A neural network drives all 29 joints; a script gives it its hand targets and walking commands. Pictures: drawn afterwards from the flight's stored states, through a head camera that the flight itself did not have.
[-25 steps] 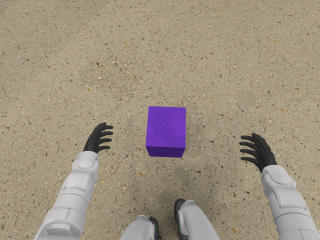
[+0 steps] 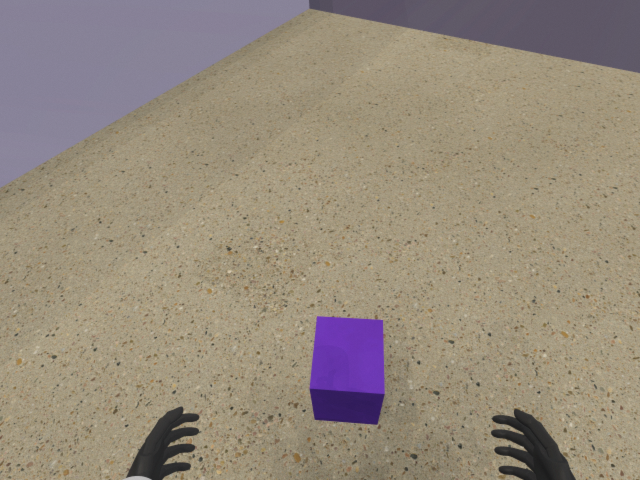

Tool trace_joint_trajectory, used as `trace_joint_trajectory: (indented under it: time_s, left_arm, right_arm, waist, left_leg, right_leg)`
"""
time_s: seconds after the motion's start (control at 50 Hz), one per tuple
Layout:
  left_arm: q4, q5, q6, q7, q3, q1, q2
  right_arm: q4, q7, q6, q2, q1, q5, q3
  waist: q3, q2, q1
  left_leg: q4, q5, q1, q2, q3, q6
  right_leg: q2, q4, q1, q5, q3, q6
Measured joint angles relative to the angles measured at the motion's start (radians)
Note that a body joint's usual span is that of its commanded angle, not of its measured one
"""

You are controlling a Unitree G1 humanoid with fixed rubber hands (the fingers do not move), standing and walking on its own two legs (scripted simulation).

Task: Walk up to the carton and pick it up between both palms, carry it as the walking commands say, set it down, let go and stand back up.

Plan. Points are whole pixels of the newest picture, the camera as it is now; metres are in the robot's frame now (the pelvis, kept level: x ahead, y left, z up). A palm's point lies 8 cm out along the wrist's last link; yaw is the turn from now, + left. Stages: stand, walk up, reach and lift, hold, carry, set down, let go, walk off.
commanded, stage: let go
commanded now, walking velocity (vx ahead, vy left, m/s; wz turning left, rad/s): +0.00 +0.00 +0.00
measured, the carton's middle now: (347, 371) +0.52 -0.03 -0.63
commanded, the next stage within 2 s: stand in 0.36 s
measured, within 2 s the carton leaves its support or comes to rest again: neither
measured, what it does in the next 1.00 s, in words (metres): stands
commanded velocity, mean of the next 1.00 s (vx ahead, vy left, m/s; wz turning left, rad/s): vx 0.00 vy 0.00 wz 0.00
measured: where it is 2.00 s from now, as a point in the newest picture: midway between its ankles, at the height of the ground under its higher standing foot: outside the picture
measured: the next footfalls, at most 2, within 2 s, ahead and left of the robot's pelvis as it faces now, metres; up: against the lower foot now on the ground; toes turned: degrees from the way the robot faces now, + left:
none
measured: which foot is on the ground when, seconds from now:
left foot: down 0.00-1.00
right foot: down 0.00-1.00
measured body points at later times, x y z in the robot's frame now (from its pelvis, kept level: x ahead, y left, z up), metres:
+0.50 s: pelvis +0.01 +0.00 +0.00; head +0.01 -0.02 +0.45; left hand +0.16 +0.25 -0.08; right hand +0.17 -0.26 -0.09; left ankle -0.04 +0.07 -0.73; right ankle +0.05 -0.10 -0.73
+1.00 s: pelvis +0.04 +0.00 +0.00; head +0.04 -0.01 +0.45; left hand +0.18 +0.26 -0.09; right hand +0.17 -0.26 -0.10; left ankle -0.04 +0.07 -0.73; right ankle +0.05 -0.10 -0.73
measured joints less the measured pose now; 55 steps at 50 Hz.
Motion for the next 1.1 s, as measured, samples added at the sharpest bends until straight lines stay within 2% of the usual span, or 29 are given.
trace_joint_trajectory:
  time_s: [0.22, 0.36, 0.46, 0.62, 0.84, 1.1]
  left_arm:
    - [-0.003, 0.0, 0.037, -0.017, 0.0, 0.005, 0.0]
    - [-0.005, 0.0, 0.037, -0.003, 0.0, 0.005, 0.0]
    - [0.105, 0.023, -0.004, 0.027, 0.0, 0.007, 0.0]
    - [0.162, 0.023, -0.055, 0.026, 0.0, 0.004, 0.0]
    - [0.21, 0.023, -0.067, 0.03, 0.0, -0.002, 0.001]
    - [0.254, 0.023, -0.081, 0.04, 0.0, -0.003, 0.001]
  right_arm:
    - [-0.015, 0.0, 0.05, 0.0, 0.0, -0.03, 0.0]
    - [-0.032, -0.024, 0.106, 0.0, -0.001, -0.045, 0.0]
    - [0.068, -0.065, 0.008, 0.0, -0.001, -0.077, 0.0]
    - [0.183, -0.085, -0.087, 0.0, 0.027, -0.094, 0.0]
    - [0.241, -0.111, -0.114, 0.0, 0.025, -0.094, 0.0]
    - [0.277, -0.12, -0.124, -0.001, 0.021, -0.094, 0.0]
  waist:
    - [0.02, 0.015, 0.005]
    - [0.016, 0.019, 0.03]
    - [-0.038, 0.021, 0.031]
    - [-0.063, 0.022, 0.031]
    - [-0.076, 0.02, 0.031]
    - [-0.107, 0.018, 0.031]
  left_leg:
    - [-0.008, 0.0, 0.034, 0.003, 0.0, 0.0]
    - [-0.008, -0.002, 0.035, 0.008, 0.0, -0.003]
    - [-0.008, -0.013, 0.035, 0.01, 0.0, -0.005]
    - [-0.015, -0.029, 0.036, 0.01, -0.001, 0.001]
    - [-0.042, -0.035, 0.048, 0.011, -0.001, -0.005]
    - [-0.044, -0.034, 0.049, 0.011, -0.001, -0.006]
  right_leg:
    - [0.003, -0.006, 0.032, -0.001, 0.0, 0.002]
    - [0.008, -0.006, 0.033, -0.003, -0.001, 0.002]
    - [0.009, -0.006, 0.033, -0.014, -0.001, 0.002]
    - [0.009, -0.006, 0.031, -0.032, -0.001, 0.002]
    - [0.01, -0.006, 0.031, -0.055, 0.0, 0.002]
    - [0.01, -0.006, 0.031, -0.055, 0.0, 0.001]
